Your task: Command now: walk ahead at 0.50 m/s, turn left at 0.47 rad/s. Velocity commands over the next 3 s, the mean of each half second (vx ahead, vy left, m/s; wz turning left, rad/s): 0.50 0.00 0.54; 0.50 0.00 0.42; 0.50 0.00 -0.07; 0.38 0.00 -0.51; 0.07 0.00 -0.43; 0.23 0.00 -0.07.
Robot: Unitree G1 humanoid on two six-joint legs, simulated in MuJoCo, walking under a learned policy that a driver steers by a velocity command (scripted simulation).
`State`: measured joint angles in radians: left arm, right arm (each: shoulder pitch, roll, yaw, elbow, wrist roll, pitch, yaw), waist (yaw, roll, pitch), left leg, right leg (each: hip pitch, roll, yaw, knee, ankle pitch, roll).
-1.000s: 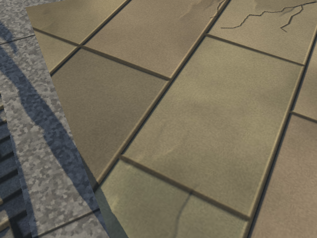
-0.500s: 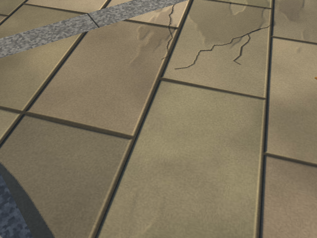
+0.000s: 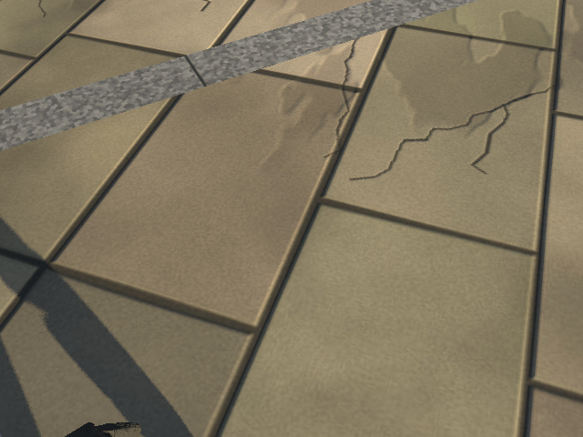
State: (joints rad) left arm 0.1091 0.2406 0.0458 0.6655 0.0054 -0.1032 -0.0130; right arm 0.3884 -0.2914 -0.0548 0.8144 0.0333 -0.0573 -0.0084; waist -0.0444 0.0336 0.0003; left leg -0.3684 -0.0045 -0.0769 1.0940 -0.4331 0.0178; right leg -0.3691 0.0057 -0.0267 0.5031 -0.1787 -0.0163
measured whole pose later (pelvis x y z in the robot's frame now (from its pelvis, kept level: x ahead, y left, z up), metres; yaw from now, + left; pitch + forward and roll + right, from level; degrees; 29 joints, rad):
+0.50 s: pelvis +0.24 +0.08 -0.01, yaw +18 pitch +2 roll -1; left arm 0.25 0.30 0.06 0.80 -0.02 -0.09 0.00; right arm 0.16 -0.30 -0.07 0.64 0.02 -0.04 0.04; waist 0.03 0.00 0.07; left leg -0.46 -0.06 0.02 0.62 -0.20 0.09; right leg -0.31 -0.07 0.00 1.18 -0.45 0.02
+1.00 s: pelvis +0.53 +0.14 +0.00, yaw +30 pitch +2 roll -1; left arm 0.15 0.27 0.05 0.73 0.00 -0.11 -0.03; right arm 0.35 -0.29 -0.05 0.75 0.02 -0.04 -0.01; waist -0.02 0.03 0.00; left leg -0.32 -0.06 -0.12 1.11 -0.45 0.04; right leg -0.38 0.04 -0.02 0.53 -0.18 -0.05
